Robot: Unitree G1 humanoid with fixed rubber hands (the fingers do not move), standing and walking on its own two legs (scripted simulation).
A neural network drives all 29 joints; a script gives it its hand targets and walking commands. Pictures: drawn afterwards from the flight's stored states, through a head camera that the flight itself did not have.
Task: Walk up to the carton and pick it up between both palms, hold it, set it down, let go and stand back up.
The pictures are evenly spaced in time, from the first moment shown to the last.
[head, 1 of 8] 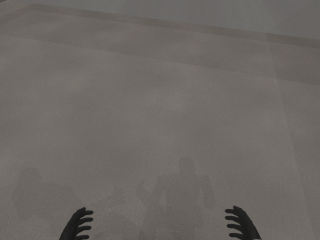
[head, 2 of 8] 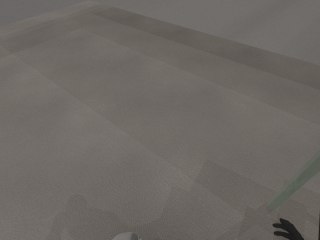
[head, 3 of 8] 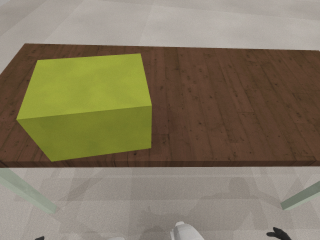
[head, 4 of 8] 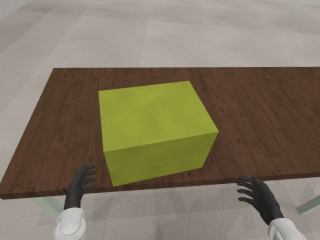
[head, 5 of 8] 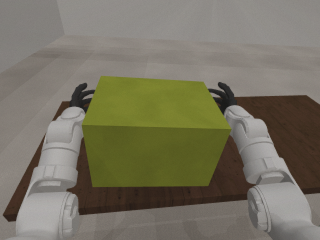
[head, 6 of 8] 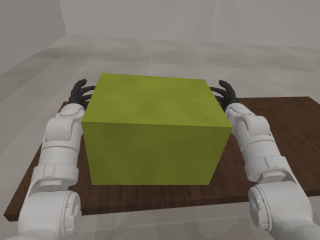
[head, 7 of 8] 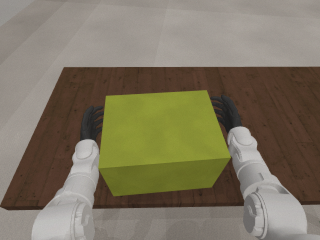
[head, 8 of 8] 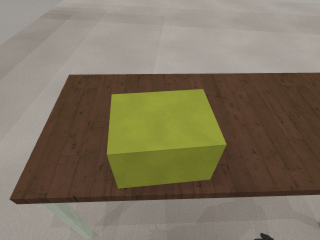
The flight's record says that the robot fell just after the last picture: no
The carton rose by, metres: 0.16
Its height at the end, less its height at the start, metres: +0.00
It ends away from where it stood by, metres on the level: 0.02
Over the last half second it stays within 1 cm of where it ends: yes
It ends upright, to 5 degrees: yes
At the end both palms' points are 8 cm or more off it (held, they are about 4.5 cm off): yes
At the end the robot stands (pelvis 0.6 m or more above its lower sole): yes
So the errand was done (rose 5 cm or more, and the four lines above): yes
